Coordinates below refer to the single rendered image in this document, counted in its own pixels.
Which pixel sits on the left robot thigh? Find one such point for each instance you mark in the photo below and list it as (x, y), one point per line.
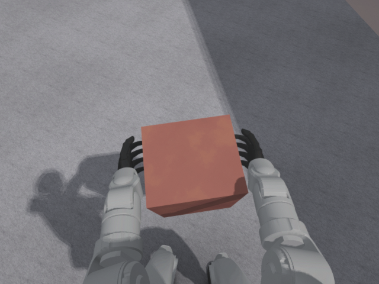
(161, 268)

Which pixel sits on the robot right upper arm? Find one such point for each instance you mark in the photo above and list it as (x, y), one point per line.
(287, 265)

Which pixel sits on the right robot thigh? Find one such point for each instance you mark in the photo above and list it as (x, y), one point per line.
(226, 271)

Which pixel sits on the robot thigh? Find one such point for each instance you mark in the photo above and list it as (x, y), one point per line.
(161, 268)
(226, 271)

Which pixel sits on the robot right forearm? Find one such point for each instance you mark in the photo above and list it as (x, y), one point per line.
(278, 219)

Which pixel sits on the robot left forearm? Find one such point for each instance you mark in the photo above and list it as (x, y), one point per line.
(120, 228)

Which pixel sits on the robot left upper arm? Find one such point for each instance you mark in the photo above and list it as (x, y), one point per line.
(127, 272)

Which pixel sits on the robot left hand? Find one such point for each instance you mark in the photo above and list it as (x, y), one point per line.
(126, 156)

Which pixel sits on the robot right hand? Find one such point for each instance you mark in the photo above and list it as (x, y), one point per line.
(253, 150)

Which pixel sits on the carton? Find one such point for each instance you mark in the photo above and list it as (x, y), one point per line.
(192, 166)

